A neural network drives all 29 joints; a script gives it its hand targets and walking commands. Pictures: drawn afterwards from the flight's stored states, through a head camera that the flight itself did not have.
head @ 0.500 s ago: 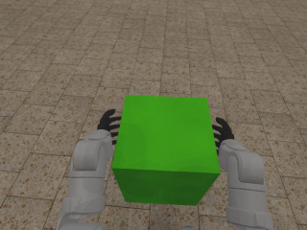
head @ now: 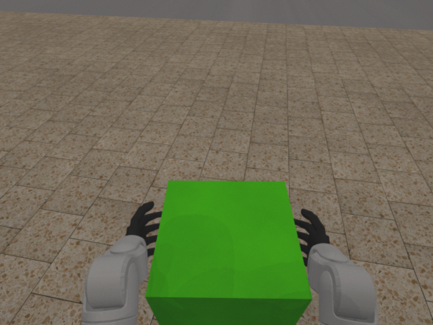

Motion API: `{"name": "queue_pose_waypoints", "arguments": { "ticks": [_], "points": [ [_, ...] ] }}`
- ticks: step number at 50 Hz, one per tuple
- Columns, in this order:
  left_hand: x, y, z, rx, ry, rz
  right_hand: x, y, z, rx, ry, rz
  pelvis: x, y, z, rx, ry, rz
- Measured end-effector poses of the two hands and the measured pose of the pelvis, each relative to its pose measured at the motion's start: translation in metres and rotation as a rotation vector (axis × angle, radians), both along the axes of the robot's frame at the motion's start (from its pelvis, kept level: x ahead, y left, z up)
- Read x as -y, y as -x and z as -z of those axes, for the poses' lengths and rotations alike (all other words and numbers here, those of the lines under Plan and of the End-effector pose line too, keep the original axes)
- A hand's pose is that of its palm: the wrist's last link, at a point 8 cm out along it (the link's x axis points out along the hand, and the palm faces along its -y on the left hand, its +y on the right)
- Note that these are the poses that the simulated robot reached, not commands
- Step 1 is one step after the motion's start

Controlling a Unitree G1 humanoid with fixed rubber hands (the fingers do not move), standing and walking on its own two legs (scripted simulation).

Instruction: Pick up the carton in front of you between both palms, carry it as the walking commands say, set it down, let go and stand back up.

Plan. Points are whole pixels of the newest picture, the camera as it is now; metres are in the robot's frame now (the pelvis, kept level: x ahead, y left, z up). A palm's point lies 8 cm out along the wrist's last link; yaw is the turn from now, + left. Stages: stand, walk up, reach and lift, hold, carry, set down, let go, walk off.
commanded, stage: carry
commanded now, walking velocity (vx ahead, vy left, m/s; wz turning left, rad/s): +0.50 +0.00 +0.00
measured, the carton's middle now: (225, 266) +0.26 +0.00 +0.01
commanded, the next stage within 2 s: none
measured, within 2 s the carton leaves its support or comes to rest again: neither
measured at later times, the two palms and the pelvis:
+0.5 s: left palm (161, 142) +0.57 +0.18 +0.06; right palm (275, 151) +0.55 -0.12 +0.06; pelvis +0.31 +0.05 +0.00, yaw -3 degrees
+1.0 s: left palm (189, 83) +0.87 +0.14 +0.08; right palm (276, 87) +0.87 -0.16 +0.07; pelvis +0.61 -0.01 +0.00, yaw +0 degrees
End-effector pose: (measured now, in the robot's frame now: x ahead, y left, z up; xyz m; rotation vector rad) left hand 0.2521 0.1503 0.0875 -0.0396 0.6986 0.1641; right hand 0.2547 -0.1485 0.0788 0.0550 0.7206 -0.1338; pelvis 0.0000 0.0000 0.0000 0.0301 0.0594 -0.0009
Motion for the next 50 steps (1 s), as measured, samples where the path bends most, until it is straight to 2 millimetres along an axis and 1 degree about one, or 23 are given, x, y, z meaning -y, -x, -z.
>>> {"name": "queue_pose_waypoints", "arguments": {
  "ticks": [4, 7, 10, 12, 13, 15, 17, 19, 22, 24, 27, 30, 33, 35, 37, 39, 42, 44, 47, 50],
  "points": [
    [-0.002, -0.051, -0.003, 0.020, 0.000, 0.022, -0.001, -0.045, -0.004, 0.020, 0.002, 0.019, -0.006, -0.050, 0.003, 0.003, 0.003, 0.008],
    [-0.007, -0.094, 0.001, 0.027, 0.000, 0.033, -0.008, -0.085, -0.001, 0.027, 0.007, 0.030, -0.014, -0.091, 0.010, 0.000, 0.011, 0.015],
    [-0.018, -0.141, 0.013, 0.028, 0.011, 0.038, -0.018, -0.131, 0.007, 0.028, 0.017, 0.036, -0.025, -0.137, 0.022, -0.006, 0.022, 0.022],
    [-0.027, -0.175, 0.026, 0.028, 0.023, 0.040, -0.027, -0.164, 0.017, 0.028, 0.027, 0.039, -0.034, -0.168, 0.033, -0.005, 0.023, 0.037],
    [-0.031, -0.191, 0.033, 0.015, 0.035, 0.039, -0.031, -0.179, 0.022, 0.015, 0.039, 0.038, -0.038, -0.182, 0.036, -0.007, 0.008, 0.039],
    [-0.035, -0.216, 0.046, -0.037, 0.046, 0.043, -0.036, -0.202, 0.032, -0.037, 0.047, 0.043, -0.044, -0.203, 0.033, -0.015, 0.007, 0.047],
    [-0.036, -0.235, 0.051, -0.085, 0.043, 0.057, -0.037, -0.217, 0.038, -0.085, 0.048, 0.055, -0.048, -0.222, 0.026, -0.019, 0.017, 0.057],
    [-0.035, -0.255, 0.050, -0.106, 0.038, 0.076, -0.036, -0.231, 0.038, -0.107, 0.047, 0.070, -0.051, -0.241, 0.018, -0.019, 0.026, 0.060],
    [-0.032, -0.287, 0.042, -0.092, 0.034, 0.097, -0.033, -0.257, 0.030, -0.094, 0.047, 0.088, -0.053, -0.272, 0.008, -0.020, 0.038, 0.052],
    [-0.031, -0.309, 0.035, -0.071, 0.032, 0.101, -0.032, -0.279, 0.023, -0.073, 0.046, 0.091, -0.051, -0.295, 0.004, -0.020, 0.043, 0.047],
    [-0.028, -0.343, 0.024, -0.037, 0.026, 0.095, -0.029, -0.316, 0.013, -0.039, 0.042, 0.084, -0.046, -0.333, 0.001, -0.017, 0.048, 0.041],
    [-0.023, -0.381, 0.015, 0.002, 0.018, 0.077, -0.024, -0.360, 0.006, 0.000, 0.035, 0.067, -0.038, -0.374, 0.003, -0.012, 0.045, 0.039],
    [-0.015, -0.425, 0.007, 0.046, 0.010, 0.058, -0.015, -0.409, 0.001, 0.045, 0.026, 0.049, -0.025, -0.419, 0.010, -0.009, 0.035, 0.033],
    [-0.006, -0.457, 0.005, 0.073, 0.004, 0.046, -0.006, -0.444, 0.002, 0.072, 0.017, 0.039, -0.014, -0.451, 0.019, -0.007, 0.028, 0.023],
    [0.003, -0.489, 0.007, 0.090, -0.007, 0.036, 0.003, -0.480, 0.007, 0.090, 0.004, 0.030, -0.004, -0.481, 0.030, -0.003, 0.035, 0.012],
    [0.010, -0.515, 0.012, 0.054, -0.018, 0.028, 0.010, -0.509, 0.014, 0.053, -0.004, 0.020, 0.004, -0.503, 0.029, -0.010, 0.042, 0.006],
    [0.013, -0.542, 0.017, -0.022, -0.013, 0.006, 0.013, -0.541, 0.019, -0.023, -0.015, 0.011, 0.012, -0.531, 0.018, -0.015, 0.024, -0.012],
    [0.012, -0.559, 0.016, -0.045, -0.011, -0.008, 0.012, -0.561, 0.018, -0.045, -0.017, 0.000, 0.014, -0.549, 0.011, -0.016, 0.014, -0.015],
    [0.012, -0.587, 0.010, -0.034, -0.011, -0.016, 0.011, -0.591, 0.013, -0.034, -0.013, -0.010, 0.015, -0.576, 0.005, -0.015, 0.008, -0.008],
    [0.010, -0.619, 0.004, 0.001, -0.008, -0.004, 0.010, -0.619, 0.006, 0.001, -0.011, 0.001, 0.011, -0.606, 0.004, -0.006, 0.015, -0.001]
  ]
}}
